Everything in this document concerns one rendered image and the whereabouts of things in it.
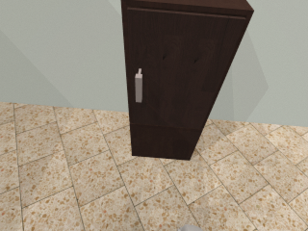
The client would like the handle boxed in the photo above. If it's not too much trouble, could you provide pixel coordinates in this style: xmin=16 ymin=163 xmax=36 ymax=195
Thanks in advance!
xmin=135 ymin=68 xmax=142 ymax=103

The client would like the cupboard door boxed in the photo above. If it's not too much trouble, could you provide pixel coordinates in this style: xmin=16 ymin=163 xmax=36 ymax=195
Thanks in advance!
xmin=127 ymin=7 xmax=246 ymax=129

